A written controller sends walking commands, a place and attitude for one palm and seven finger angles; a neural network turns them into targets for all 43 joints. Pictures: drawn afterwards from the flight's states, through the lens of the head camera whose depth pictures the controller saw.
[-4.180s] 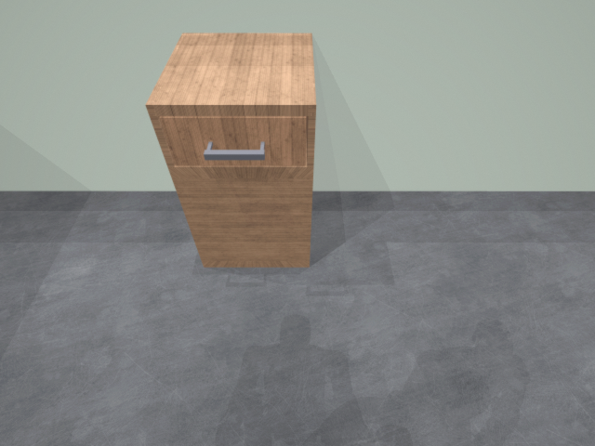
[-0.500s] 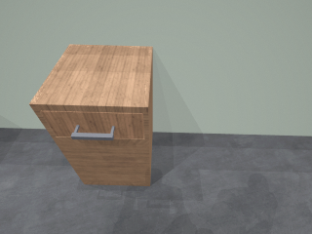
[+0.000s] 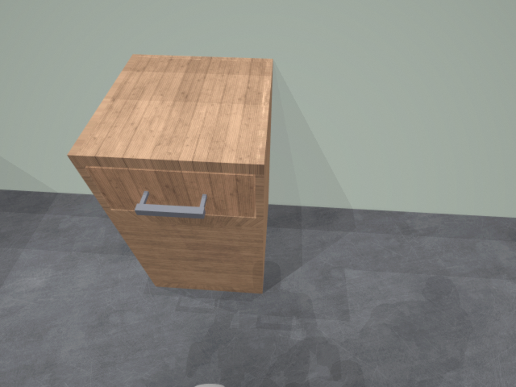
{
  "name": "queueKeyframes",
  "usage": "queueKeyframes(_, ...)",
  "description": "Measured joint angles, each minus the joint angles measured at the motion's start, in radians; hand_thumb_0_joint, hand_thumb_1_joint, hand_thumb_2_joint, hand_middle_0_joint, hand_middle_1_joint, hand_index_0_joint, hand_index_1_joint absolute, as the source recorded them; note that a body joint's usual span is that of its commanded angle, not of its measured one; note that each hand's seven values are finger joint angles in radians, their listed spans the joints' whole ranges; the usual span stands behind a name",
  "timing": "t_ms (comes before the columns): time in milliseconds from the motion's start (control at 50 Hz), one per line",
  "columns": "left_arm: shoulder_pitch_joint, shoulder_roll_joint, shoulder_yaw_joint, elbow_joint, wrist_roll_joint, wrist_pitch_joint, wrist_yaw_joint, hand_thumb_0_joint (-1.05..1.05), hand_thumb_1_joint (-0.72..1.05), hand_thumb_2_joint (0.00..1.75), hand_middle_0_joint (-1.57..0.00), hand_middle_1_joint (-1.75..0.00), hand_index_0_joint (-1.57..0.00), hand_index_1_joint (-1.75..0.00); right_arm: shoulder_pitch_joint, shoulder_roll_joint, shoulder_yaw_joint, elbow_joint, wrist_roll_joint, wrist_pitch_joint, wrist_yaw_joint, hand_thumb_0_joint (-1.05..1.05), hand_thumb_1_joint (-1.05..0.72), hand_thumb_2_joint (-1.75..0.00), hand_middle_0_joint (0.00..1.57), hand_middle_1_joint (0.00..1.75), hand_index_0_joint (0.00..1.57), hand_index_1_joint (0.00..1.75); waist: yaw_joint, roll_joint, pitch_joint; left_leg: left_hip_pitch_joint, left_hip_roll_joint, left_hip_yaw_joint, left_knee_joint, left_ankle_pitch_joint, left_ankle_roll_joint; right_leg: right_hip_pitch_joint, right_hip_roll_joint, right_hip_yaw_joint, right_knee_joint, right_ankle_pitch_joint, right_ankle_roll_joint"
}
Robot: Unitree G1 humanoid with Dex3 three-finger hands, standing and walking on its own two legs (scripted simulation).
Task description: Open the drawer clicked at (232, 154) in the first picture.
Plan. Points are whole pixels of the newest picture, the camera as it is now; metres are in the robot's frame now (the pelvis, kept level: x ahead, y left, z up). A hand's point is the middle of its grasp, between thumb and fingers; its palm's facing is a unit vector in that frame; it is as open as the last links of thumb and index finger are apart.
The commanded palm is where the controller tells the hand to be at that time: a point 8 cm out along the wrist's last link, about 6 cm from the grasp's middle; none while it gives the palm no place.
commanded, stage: come to a stop and stand still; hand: left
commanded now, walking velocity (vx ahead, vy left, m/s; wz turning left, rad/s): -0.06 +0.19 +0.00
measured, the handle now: (172, 204) +0.51 +0.26 -0.13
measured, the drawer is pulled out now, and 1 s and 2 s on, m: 0.00 0.00 0.00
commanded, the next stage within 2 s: look again from close up in 1.92 s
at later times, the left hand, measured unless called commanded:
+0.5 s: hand out of the picture -0.02 +0.19 -0.16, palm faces -0.01 -0.98 -0.19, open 7.3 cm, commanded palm none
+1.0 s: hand out of the picture +0.03 +0.19 -0.17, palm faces -0.01 -0.98 -0.20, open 7.3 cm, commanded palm none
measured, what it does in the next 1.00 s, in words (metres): steps on the spot: right foot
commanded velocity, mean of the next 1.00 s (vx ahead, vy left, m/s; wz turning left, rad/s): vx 0.02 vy -0.03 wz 0.00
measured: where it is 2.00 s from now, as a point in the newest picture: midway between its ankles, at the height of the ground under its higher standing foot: outside the picture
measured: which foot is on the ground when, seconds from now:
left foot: down 0.00-1.00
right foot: down 0.00-0.08, up 0.10-0.38, down 0.40-1.00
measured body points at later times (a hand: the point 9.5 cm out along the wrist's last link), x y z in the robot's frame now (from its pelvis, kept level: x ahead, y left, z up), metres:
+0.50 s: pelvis -0.01 +0.02 +0.01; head -0.01 +0.01 +0.46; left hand -0.02 +0.24 -0.15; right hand -0.03 -0.20 -0.16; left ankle +0.02 +0.13 -0.73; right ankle -0.08 -0.05 -0.73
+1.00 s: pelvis +0.02 +0.02 +0.00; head +0.03 +0.03 +0.45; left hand +0.03 +0.24 -0.16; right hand +0.04 -0.21 -0.15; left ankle +0.02 +0.13 -0.73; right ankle -0.08 -0.05 -0.73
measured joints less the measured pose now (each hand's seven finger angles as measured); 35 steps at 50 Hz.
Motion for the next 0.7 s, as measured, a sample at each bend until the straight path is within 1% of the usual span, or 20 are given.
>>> queueKeyframes(20,0.002,0.006,0.002,-0.003,0.002,0.003,0.0,0.0,0.91,0.9,-0.2,-0.3,-0.21,-0.3,-0.006,-0.002,-0.003,-0.007,0.001,0.002,0.003,0.0,-0.91,-0.9,0.2,0.29,0.2,0.3,0.001,-0.007,0.004,-0.005,-0.002,0.001,-0.006,-0.007,-0.001,-0.003,-0.009,0.001,0.005,0.0,0.006)
queueKeyframes(40,0.004,0.013,0.004,-0.006,0.002,0.008,-0.002,0.0,0.91,0.9,-0.2,-0.3,-0.21,-0.3,-0.011,-0.004,-0.005,-0.016,0.003,0.001,0.006,0.0,-0.91,-0.9,0.19,0.29,0.2,0.3,0.0,-0.017,0.008,0.0,-0.003,0.005,-0.038,0.017,-0.001,-0.008,-0.019,0.004,0.015,-0.003,0.015)
queueKeyframes(60,0.006,0.021,0.006,-0.008,0.0,0.013,-0.004,0.0,0.91,0.9,-0.2,-0.3,-0.21,-0.3,-0.014,-0.005,-0.006,-0.026,0.003,-0.004,0.008,0.0,-0.91,-0.9,0.19,0.29,0.2,0.3,-0.003,-0.027,0.009,0.014,-0.003,0.013,-0.093,0.077,-0.001,-0.018,-0.028,0.007,0.035,-0.01,0.023)
queueKeyframes(80,0.009,0.028,0.008,-0.011,-0.003,0.019,-0.008,0.0,0.91,0.9,-0.2,-0.3,-0.21,-0.3,-0.013,-0.009,-0.007,-0.037,0.001,-0.012,0.011,0.0,-0.91,-0.9,0.19,0.29,0.2,0.3,-0.007,-0.03,0.009,0.027,0.003,0.02,-0.145,0.173,0.011,-0.036,-0.032,0.009,0.069,-0.022,0.026)
queueKeyframes(100,0.003,0.036,0.01,-0.01,-0.007,0.028,-0.011,0.0,0.91,0.9,-0.2,-0.3,-0.21,-0.3,-0.015,-0.009,-0.009,-0.045,-0.003,-0.019,0.012,0.0,-0.91,-0.9,0.19,0.29,0.2,0.3,-0.01,-0.038,0.013,0.018,-0.003,0.029,-0.138,0.21,0.03,-0.065,-0.038,0.012,0.132,-0.045,0.017)
queueKeyframes(140,-0.01,0.047,0.016,-0.009,-0.011,0.045,-0.009,0.0,0.91,0.9,-0.2,-0.3,-0.21,-0.3,-0.017,-0.005,-0.006,-0.056,-0.006,-0.021,0.014,0.0,-0.91,-0.9,0.19,0.29,0.2,0.3,-0.008,-0.048,0.013,0.006,-0.01,0.046,-0.119,0.189,0.059,-0.138,-0.024,0.031,0.298,-0.13,-0.006)
queueKeyframes(180,-0.015,0.05,0.017,-0.006,-0.008,0.048,-0.01,0.0,0.91,0.9,-0.2,-0.3,-0.2,-0.3,-0.013,0.003,0.0,-0.059,-0.01,-0.021,0.015,0.0,-0.91,-0.9,0.19,0.29,0.2,0.3,-0.012,-0.048,-0.001,0.008,-0.013,0.056,-0.144,0.183,0.071,-0.191,-0.011,0.02,0.41,-0.122,-0.022)
queueKeyframes(220,-0.016,0.046,0.012,-0.003,-0.003,0.04,-0.017,0.0,0.91,0.9,-0.2,-0.3,-0.2,-0.3,-0.004,0.014,0.009,-0.054,-0.014,-0.025,0.015,0.0,-0.91,-0.9,0.19,0.29,0.2,0.3,-0.016,-0.043,-0.018,0.015,-0.017,0.059,-0.189,0.209,0.074,-0.212,-0.006,-0.003,0.439,-0.075,-0.025)
queueKeyframes(280,-0.004,0.028,-0.002,0.0,-0.001,0.023,-0.028,0.0,0.91,0.9,-0.2,-0.3,-0.2,-0.3,0.01,0.033,0.023,-0.038,-0.015,-0.036,0.016,0.0,-0.91,-0.9,0.19,0.29,0.2,0.3,-0.018,-0.031,-0.046,0.029,-0.023,0.066,-0.256,0.249,0.079,-0.187,-0.003,-0.032,0.358,-0.045,-0.024)
queueKeyframes(360,0.023,-0.011,-0.021,0.017,-0.003,0.015,-0.037,0.0,0.91,0.9,-0.2,-0.3,-0.2,-0.3,0.03,0.039,0.019,-0.015,-0.016,-0.045,0.009,0.0,-0.93,-0.9,0.2,0.29,0.2,0.3,-0.033,-0.012,-0.074,0.038,-0.023,0.078,-0.3,0.272,0.078,-0.101,0.009,-0.043,0.151,-0.07,-0.029)
queueKeyframes(400,0.038,-0.024,-0.026,0.027,-0.001,0.01,-0.036,0.0,0.92,0.9,-0.2,-0.3,-0.2,-0.3,0.046,0.04,0.018,-0.001,-0.014,-0.044,0.011,0.0,-0.94,-0.9,0.2,0.29,0.2,0.3,-0.037,-0.014,-0.083,0.035,-0.025,0.087,-0.293,0.268,0.07,-0.038,0.013,-0.043,-0.002,-0.021,-0.034)
queueKeyframes(420,0.042,-0.032,-0.027,0.037,-0.001,0.007,-0.035,0.0,0.92,0.9,-0.2,-0.3,-0.2,-0.3,0.052,0.039,0.017,0.011,-0.011,-0.042,0.011,0.0,-0.94,-0.9,0.2,0.29,0.2,0.3,-0.037,-0.006,-0.082,0.033,-0.016,0.086,-0.28,0.261,0.064,-0.019,0.021,-0.046,-0.046,0.027,-0.04)
queueKeyframes(460,0.058,-0.048,-0.037,0.054,-0.003,0.0,-0.033,0.01,0.92,0.9,-0.2,-0.3,-0.2,-0.3,0.074,0.034,0.017,0.04,-0.005,-0.036,0.01,0.0,-0.94,-0.9,0.2,0.29,0.2,0.3,-0.044,0.02,-0.084,0.044,0.006,0.066,-0.264,0.246,0.052,0.017,0.047,-0.063,-0.082,0.047,-0.052)
queueKeyframes(520,0.089,-0.058,-0.047,0.077,-0.013,-0.018,-0.031,0.01,0.92,0.9,-0.2,-0.3,-0.2,-0.3,0.109,0.044,0.03,0.083,-0.003,-0.036,0.01,0.0,-0.93,-0.9,0.2,0.29,0.2,0.3,-0.046,0.018,-0.096,0.064,0.023,0.049,-0.266,0.24,0.037,0.061,0.068,-0.075,-0.128,0.049,-0.065)
queueKeyframes(560,0.102,-0.055,-0.062,0.069,-0.009,-0.016,-0.03,0.01,0.92,0.9,-0.2,-0.3,-0.2,-0.3,0.136,0.052,0.039,0.06,-0.009,-0.028,0.014,0.0,-0.92,-0.9,0.2,0.29,0.2,0.3,-0.058,0.008,-0.094,0.046,0.031,0.035,-0.242,0.226,0.029,0.057,0.077,-0.088,-0.126,0.042,-0.071)
queueKeyframes(600,0.102,-0.062,-0.064,0.066,-0.009,-0.015,-0.024,0.0,0.91,0.9,-0.2,-0.3,-0.2,-0.3,0.154,0.055,0.037,0.039,-0.015,-0.034,0.007,0.0,-0.92,-0.9,0.2,0.29,0.2,0.3,-0.067,0.011,-0.088,0.012,0.041,0.023,-0.199,0.203,0.023,0.037,0.088,-0.098,-0.108,0.028,-0.077)
queueKeyframes(640,0.096,-0.072,-0.067,0.062,-0.011,-0.018,-0.022,0.0,0.91,0.9,-0.2,-0.3,-0.2,-0.3,0.164,0.053,0.036,0.029,-0.015,-0.04,-0.002,0.0,-0.92,-0.9,0.2,0.29,0.2,0.3,-0.067,0.021,-0.078,-0.002,0.049,0.018,-0.176,0.187,0.019,0.034,0.096,-0.101,-0.107,0.022,-0.081)
queueKeyframes(700,0.093,-0.078,-0.066,0.053,-0.013,-0.03,-0.014,0.01,0.91,0.9,-0.2,-0.3,-0.21,-0.3,0.166,0.054,0.043,0.03,-0.01,-0.044,-0.009,0.0,-0.91,-0.9,0.19,0.29,0.2,0.3,-0.058,0.027,-0.066,0.005,0.056,0.021,-0.168,0.173,0.019,0.046,0.102,-0.095,-0.116,0.021,-0.08)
